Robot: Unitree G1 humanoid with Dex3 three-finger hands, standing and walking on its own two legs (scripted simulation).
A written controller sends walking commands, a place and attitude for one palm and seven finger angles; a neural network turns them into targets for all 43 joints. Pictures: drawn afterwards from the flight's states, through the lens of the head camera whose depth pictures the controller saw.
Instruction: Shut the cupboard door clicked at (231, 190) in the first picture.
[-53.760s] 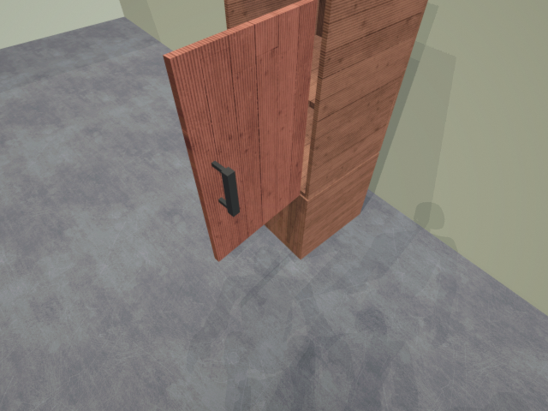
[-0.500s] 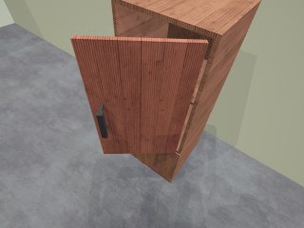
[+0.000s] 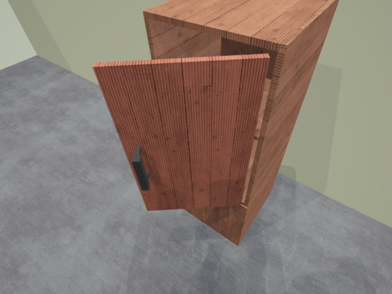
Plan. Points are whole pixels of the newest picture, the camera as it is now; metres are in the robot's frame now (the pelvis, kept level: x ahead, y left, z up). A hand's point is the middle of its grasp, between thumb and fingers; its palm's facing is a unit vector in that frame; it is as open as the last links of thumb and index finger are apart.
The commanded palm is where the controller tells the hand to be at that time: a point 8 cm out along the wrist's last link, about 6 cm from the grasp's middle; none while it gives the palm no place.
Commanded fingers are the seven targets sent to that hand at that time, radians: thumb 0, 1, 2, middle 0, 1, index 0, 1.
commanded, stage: look again from close up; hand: left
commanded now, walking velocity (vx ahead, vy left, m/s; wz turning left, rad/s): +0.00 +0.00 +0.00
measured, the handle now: (142, 168) +0.45 +0.19 -0.05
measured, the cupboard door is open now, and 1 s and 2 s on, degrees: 39 39 39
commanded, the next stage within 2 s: raise the hand and make a fist in 0.18 s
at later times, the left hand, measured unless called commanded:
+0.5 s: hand (123, 246) +0.22 +0.17 -0.01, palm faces +0.27 -0.96 -0.09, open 7.1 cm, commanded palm +0.11 +0.22 -0.07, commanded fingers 0.00 0.90 0.90 -0.40 -0.52 -0.40 -0.52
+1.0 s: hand (129, 288) +0.16 +0.16 -0.07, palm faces -0.05 -1.00 +0.00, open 4.7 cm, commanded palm +0.11 +0.23 -0.06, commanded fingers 0.00 0.90 0.90 -0.86 -1.02 -0.86 -1.02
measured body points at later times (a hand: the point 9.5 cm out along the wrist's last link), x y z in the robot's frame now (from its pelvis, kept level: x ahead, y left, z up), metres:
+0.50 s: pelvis -0.01 -0.04 -0.02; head +0.00 -0.05 +0.43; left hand +0.20 +0.22 +0.00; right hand +0.13 -0.29 -0.12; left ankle -0.04 +0.09 -0.73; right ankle +0.01 -0.14 -0.74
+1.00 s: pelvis -0.08 -0.03 -0.12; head -0.01 -0.02 +0.33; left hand +0.15 +0.21 -0.07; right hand +0.12 -0.22 -0.19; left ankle -0.04 +0.09 -0.73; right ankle +0.01 -0.14 -0.73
